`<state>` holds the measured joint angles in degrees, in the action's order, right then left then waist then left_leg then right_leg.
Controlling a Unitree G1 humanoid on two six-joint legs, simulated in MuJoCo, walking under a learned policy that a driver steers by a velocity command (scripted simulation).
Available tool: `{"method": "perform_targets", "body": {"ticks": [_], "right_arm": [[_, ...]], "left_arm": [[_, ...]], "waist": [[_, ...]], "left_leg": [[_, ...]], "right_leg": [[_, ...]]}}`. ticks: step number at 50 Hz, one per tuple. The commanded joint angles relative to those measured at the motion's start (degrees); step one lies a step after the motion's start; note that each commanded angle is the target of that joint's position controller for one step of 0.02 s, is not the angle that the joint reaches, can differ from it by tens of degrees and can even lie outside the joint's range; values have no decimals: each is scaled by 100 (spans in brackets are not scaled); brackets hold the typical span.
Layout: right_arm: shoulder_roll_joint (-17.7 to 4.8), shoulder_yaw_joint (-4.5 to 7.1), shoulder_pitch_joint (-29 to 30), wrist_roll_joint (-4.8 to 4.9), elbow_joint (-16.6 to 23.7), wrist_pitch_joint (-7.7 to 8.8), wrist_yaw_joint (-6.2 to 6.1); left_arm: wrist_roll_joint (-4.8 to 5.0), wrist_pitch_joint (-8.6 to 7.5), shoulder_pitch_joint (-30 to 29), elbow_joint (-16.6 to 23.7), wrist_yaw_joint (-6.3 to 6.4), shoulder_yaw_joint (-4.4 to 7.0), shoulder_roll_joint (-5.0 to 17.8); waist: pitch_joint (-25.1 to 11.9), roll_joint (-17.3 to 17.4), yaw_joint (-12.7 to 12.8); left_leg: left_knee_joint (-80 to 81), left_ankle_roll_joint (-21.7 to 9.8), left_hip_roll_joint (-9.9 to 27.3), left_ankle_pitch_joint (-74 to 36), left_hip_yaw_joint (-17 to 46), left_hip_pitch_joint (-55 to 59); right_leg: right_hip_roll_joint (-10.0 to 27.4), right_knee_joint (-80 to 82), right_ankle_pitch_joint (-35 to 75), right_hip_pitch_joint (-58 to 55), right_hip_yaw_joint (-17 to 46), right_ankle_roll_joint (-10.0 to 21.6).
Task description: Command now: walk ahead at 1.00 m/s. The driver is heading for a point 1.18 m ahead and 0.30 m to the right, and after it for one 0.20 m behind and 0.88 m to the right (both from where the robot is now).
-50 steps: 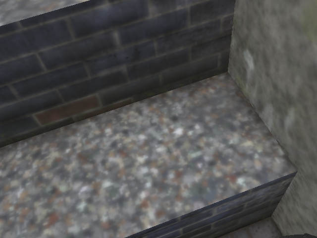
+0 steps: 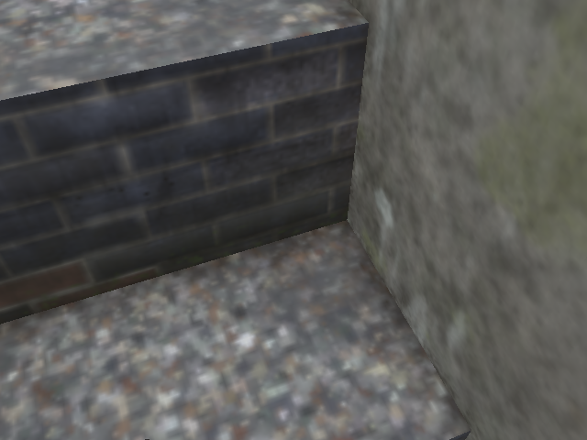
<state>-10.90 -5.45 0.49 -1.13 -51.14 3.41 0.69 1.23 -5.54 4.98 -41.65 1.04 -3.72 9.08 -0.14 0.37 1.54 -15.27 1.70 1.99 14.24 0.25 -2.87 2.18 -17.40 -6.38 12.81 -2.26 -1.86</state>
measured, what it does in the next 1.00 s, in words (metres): stands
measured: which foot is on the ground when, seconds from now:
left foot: down 0.00-1.00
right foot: down 0.00-1.00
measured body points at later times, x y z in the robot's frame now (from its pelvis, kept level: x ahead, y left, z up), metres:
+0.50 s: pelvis -0.02 +0.02 +0.00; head -0.01 +0.01 +0.45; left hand +0.15 +0.23 -0.10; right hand +0.20 -0.18 -0.10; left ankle -0.07 +0.14 -0.75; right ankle +0.03 -0.14 -0.75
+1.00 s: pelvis -0.02 +0.01 +0.00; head -0.01 +0.00 +0.45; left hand +0.16 +0.21 -0.09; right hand +0.19 -0.20 -0.10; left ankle -0.07 +0.14 -0.75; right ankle +0.03 -0.14 -0.75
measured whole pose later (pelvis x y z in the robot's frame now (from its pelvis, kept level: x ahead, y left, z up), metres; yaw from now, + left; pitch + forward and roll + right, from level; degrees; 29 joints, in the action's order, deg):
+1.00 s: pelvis -0.02 +0.01 +0.00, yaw +2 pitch +1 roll +0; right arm -12.9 -5.8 2.2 -1.1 -51.5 4.0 1.6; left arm 0.9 -6.5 4.1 -44.1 0.4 -3.6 8.8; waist -0.2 0.8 0.8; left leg -15.9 1.0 0.4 12.7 1.2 -4.4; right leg 4.2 -17.1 -4.8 13.3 -2.8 -2.7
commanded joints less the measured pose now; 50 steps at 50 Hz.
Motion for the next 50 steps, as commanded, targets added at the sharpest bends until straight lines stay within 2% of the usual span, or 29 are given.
{"method": "perform_targets", "body": {"ticks": [1,3,4,6,11,12,17,35,50], "right_arm": [[-547,108,645,-31,461,166,8],[-545,101,686,-13,463,200,32],[-488,92,756,-8,529,215,41],[-544,76,672,-1,481,206,50],[-554,67,706,9,525,240,64],[-662,83,699,25,503,228,73],[-653,67,720,8,512,209,96],[-681,62,754,0,428,153,91],[-670,70,771,9,389,156,82]], "left_arm": [[-30,-125,-510,447,-15,99,444],[-53,-144,-508,425,-55,76,314],[-54,-148,-488,393,-56,98,382],[-81,-140,-510,396,-51,102,384],[-86,-131,-487,329,-78,86,396],[-90,-144,-468,321,-94,74,359],[-76,-160,-443,283,-93,81,402],[-34,-192,-388,188,-52,94,452],[-32,-193,-455,187,-53,132,424]], "waist": [[-718,89,-45],[-667,172,-9],[-595,150,-25],[-466,207,8],[-574,125,24],[-544,164,18],[-613,-3,-8],[-716,-159,-63],[-720,-130,-64]], "left_leg": [[203,-174,644,-1586,355,-142],[301,-210,625,-1239,383,-340],[337,-211,594,-1049,418,-402],[331,-204,598,-1045,397,-563],[241,-229,576,-1265,442,-495],[250,-237,557,-1193,486,-540],[169,-247,525,-1274,496,-447],[127,-178,468,-1230,464,-396],[180,-163,479,-1213,460,-429]], "right_leg": [[532,64,624,-509,361,-206],[532,61,595,-552,356,-209],[549,91,570,-505,326,-213],[593,103,603,-535,326,-232],[568,102,604,-520,260,-240],[577,90,603,-497,270,-249],[597,92,632,-457,268,-236],[728,74,986,-659,379,-155],[726,83,1037,-735,400,-128]]}}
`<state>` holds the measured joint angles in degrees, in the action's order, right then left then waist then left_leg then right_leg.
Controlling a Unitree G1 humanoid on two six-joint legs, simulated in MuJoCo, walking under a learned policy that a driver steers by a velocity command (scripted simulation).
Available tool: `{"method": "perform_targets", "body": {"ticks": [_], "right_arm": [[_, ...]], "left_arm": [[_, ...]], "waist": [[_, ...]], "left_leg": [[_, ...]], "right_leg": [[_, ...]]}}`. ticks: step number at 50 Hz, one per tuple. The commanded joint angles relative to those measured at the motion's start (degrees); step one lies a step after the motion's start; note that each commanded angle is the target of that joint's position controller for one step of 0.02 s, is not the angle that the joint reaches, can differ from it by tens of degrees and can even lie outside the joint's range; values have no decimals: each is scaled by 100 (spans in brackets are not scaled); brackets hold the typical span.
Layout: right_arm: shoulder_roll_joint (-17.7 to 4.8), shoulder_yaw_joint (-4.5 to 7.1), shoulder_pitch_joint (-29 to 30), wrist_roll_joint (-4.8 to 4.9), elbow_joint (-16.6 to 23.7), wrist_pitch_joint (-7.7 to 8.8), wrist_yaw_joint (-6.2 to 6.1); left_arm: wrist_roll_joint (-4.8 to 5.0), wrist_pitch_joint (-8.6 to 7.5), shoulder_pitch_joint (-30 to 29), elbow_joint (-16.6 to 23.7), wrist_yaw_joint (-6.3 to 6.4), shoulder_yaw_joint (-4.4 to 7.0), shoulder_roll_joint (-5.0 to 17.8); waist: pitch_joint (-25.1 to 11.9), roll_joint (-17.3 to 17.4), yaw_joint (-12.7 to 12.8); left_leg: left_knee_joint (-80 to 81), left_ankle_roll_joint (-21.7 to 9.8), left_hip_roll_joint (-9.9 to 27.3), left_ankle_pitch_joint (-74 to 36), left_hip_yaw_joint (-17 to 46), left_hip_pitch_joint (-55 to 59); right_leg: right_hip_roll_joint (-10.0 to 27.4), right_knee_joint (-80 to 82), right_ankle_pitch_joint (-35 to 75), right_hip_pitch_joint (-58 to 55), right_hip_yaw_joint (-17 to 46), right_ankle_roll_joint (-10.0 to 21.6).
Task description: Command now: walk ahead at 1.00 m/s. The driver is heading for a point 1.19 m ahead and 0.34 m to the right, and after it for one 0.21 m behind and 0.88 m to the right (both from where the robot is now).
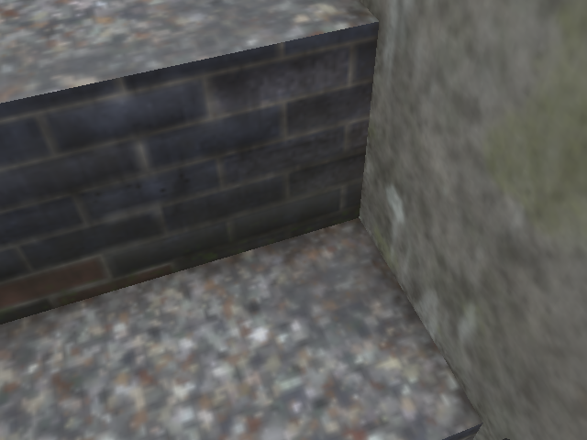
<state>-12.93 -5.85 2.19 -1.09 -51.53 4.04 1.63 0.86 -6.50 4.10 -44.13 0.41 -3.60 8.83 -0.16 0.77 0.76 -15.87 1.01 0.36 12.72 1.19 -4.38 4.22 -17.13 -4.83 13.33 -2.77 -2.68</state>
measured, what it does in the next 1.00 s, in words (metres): stands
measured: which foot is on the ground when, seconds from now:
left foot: down 0.00-1.00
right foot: down 0.00-1.00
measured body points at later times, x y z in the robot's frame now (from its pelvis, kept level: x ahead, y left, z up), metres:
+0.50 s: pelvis +0.00 +0.00 +0.00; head +0.01 +0.00 +0.45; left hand +0.18 +0.21 -0.10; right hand +0.21 -0.20 -0.10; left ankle -0.05 +0.13 -0.75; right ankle +0.04 -0.15 -0.75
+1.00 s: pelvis +0.00 +0.01 +0.00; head +0.01 +0.00 +0.45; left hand +0.18 +0.21 -0.10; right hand +0.21 -0.20 -0.10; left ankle -0.05 +0.13 -0.75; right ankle +0.04 -0.15 -0.75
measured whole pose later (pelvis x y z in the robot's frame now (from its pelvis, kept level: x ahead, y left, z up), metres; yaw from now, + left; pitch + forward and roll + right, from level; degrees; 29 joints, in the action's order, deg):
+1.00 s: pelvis +0.00 +0.01 +0.00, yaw +0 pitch +1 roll +0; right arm -12.4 -5.6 3.0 -1.0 -51.8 4.2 1.7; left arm 1.0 -6.6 4.2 -45.5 0.4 -3.0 8.7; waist -0.4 0.3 0.8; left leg -15.2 0.7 0.0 12.4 1.0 -3.9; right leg 4.8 -16.4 -4.5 12.8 -2.3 -3.3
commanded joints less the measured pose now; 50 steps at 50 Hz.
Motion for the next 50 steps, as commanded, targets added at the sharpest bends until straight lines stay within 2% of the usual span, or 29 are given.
{"method": "perform_targets", "body": {"ticks": [1,50], "right_arm": [[-467,110,602,5,428,93,-12],[-438,139,709,10,408,107,-3]], "left_arm": [[5,-97,-370,433,9,122,447],[22,-110,-376,295,13,162,407]], "waist": [[-718,-169,13],[-720,-148,8]], "left_leg": [[243,-94,644,-1058,366,-277],[309,-106,645,-1126,373,-233]], "right_leg": [[521,58,881,-787,451,-45],[523,78,969,-810,448,-53]]}}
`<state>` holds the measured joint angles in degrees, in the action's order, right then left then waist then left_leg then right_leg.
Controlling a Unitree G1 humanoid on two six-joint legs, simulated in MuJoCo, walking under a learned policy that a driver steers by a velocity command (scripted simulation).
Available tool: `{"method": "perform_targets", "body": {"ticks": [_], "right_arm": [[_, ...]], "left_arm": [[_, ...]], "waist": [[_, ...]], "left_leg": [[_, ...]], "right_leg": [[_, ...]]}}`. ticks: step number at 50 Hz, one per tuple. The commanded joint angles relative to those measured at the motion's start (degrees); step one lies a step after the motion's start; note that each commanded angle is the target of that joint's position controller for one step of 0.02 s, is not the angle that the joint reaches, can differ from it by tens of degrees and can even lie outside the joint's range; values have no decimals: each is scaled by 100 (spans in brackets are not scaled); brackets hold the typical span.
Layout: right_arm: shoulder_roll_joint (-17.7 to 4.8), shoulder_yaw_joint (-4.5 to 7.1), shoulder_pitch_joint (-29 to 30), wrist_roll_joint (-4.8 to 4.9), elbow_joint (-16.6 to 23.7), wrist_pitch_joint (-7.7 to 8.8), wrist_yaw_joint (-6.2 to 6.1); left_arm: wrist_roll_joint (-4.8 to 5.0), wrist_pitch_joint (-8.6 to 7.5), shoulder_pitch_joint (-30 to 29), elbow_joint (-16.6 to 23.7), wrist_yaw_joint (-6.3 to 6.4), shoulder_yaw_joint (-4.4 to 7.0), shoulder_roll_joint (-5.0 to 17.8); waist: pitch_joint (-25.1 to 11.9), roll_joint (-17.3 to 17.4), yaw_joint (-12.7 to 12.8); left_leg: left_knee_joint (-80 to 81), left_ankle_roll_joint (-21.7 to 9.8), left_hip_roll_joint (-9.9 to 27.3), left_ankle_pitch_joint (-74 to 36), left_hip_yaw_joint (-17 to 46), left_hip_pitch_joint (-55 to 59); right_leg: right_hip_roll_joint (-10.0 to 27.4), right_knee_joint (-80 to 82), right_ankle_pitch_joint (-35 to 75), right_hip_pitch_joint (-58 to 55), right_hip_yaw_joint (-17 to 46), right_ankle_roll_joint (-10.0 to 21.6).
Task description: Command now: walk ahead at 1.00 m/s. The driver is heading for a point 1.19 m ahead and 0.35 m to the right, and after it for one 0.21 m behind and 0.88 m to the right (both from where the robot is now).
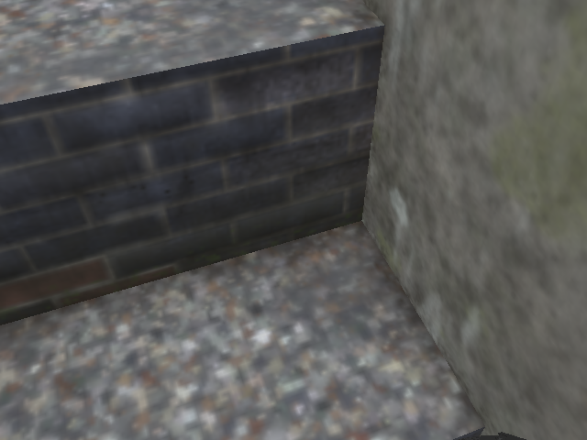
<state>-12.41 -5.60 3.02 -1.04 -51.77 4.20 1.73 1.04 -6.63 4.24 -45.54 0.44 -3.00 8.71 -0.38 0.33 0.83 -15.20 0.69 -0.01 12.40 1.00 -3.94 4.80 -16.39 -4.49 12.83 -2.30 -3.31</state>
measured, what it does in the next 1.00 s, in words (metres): stands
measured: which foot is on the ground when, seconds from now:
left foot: down 0.00-1.00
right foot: down 0.00-1.00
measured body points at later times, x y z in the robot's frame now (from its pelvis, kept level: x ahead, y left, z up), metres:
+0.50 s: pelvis +0.00 +0.00 +0.00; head +0.01 +0.00 +0.45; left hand +0.18 +0.20 -0.10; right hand +0.21 -0.21 -0.10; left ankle -0.05 +0.13 -0.75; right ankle +0.04 -0.15 -0.75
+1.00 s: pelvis +0.00 +0.00 +0.00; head +0.01 +0.00 +0.45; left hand +0.18 +0.21 -0.10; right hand +0.22 -0.20 -0.10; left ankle -0.05 +0.13 -0.75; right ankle +0.04 -0.16 -0.75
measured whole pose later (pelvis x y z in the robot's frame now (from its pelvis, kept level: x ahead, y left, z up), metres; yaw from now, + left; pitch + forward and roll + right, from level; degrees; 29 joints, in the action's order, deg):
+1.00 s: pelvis +0.00 +0.00 +0.00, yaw +0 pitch +1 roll +0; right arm -12.4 -5.4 3.3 -0.8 -52.4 4.4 1.7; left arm 1.0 -6.6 3.8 -46.7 0.4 -3.0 8.8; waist -0.6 0.2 0.8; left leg -14.5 0.7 0.0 12.2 1.0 -3.5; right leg 5.0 -15.6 -4.3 12.2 -2.1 -3.7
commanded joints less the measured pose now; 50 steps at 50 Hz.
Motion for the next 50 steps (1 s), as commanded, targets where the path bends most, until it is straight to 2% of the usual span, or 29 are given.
{"method": "perform_targets", "body": {"ticks": [1,48,50], "right_arm": [[-490,115,626,6,430,91,-12],[-490,133,666,18,375,108,-12],[-510,133,661,43,345,126,-26]], "left_arm": [[4,-97,-390,434,10,102,418],[6,-100,-428,317,16,108,424],[-12,-83,-448,310,-10,100,450]], "waist": [[-698,-103,1],[-707,-101,-4],[-714,-22,26]], "left_leg": [[242,-74,682,-1096,391,-277],[290,-74,691,-1152,378,-227],[258,-85,704,-1315,406,-183]], "right_leg": [[466,5,937,-762,402,10],[481,44,1028,-807,395,-6],[454,92,954,-782,377,10]]}}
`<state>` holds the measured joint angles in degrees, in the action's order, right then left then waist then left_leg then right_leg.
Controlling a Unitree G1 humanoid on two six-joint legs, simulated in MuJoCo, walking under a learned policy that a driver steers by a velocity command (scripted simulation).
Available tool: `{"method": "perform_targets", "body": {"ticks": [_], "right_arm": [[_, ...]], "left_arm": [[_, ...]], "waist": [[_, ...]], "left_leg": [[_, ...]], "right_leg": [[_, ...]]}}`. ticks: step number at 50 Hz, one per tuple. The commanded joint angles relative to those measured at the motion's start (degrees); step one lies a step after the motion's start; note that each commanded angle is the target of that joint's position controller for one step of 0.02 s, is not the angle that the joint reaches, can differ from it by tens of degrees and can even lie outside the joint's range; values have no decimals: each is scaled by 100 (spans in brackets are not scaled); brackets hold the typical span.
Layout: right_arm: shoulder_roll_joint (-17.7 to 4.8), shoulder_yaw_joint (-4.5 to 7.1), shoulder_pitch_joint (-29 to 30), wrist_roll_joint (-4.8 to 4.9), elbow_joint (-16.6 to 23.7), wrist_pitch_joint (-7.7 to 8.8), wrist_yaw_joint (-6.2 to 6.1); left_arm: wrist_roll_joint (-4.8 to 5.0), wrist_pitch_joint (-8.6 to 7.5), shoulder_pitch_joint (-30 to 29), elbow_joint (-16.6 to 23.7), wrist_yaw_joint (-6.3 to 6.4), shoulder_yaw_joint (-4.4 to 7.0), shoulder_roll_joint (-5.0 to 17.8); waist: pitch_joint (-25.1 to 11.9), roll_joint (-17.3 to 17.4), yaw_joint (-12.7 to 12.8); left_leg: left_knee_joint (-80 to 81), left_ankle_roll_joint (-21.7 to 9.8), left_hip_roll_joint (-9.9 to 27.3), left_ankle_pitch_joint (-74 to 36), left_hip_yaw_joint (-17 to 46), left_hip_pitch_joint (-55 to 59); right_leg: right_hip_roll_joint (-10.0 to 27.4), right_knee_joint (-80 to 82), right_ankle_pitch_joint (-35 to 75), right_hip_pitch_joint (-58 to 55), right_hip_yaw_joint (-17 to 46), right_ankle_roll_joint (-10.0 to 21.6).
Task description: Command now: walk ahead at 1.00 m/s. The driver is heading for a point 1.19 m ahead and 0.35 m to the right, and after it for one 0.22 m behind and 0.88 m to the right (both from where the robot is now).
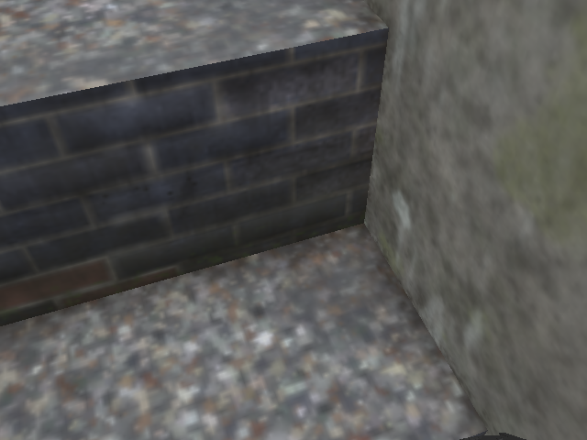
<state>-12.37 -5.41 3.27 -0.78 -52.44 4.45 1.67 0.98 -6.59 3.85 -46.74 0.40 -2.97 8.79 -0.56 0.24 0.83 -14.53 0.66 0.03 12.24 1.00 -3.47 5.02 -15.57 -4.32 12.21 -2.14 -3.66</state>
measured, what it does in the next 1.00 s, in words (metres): stands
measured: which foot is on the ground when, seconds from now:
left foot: down 0.00-1.00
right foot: down 0.00-1.00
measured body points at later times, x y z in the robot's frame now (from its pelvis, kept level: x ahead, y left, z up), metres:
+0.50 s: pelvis +0.00 +0.00 +0.00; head +0.01 +0.00 +0.45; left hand +0.18 +0.21 -0.10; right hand +0.21 -0.21 -0.10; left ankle -0.05 +0.13 -0.75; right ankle +0.04 -0.16 -0.75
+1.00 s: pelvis +0.00 +0.00 +0.00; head +0.02 +0.00 +0.45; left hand +0.18 +0.21 -0.10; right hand +0.21 -0.21 -0.10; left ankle -0.05 +0.13 -0.75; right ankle +0.04 -0.16 -0.75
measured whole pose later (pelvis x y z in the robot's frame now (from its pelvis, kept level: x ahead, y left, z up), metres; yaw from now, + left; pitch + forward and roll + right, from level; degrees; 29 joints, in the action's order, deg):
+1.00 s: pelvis +0.00 +0.00 +0.00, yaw +0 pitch +1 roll +0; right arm -12.8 -5.4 3.0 -0.9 -52.7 4.2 1.8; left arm 1.1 -6.8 3.8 -47.8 0.7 -3.1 9.0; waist -0.5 0.3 0.7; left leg -13.6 0.6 0.0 12.0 1.1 -2.9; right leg 5.3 -14.9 -4.3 11.6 -2.2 -4.0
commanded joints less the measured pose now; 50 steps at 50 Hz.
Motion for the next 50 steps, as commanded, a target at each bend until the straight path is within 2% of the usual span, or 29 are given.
{"method": "perform_targets", "body": {"ticks": [1,13,14,16,50], "right_arm": [[-507,114,640,-16,444,87,-11],[-513,110,631,-9,431,83,-9],[-514,105,628,13,398,89,-12],[-515,109,632,-23,429,71,1],[-587,132,508,-6,355,61,-3]], "left_arm": [[13,-103,-365,407,12,100,424],[15,-106,-381,407,21,103,439],[-6,-90,-428,408,-2,83,436],[15,-105,-383,381,14,88,425],[12,-115,-280,270,37,92,468]], "waist": [[-691,-88,-7],[-691,-95,-9],[-678,-10,21],[-676,-87,-8],[-690,-88,1]], "left_leg": [[204,-76,693,-1169,385,-220],[230,-74,687,-1158,386,-241],[250,-94,713,-1272,414,-224],[260,-90,710,-1187,397,-189],[194,-84,716,-1350,368,-150]], "right_leg": [[454,-10,982,-711,371,30],[467,-24,1037,-747,380,30],[459,38,974,-727,357,51],[478,17,1037,-723,363,35],[493,-71,1269,-802,330,24]]}}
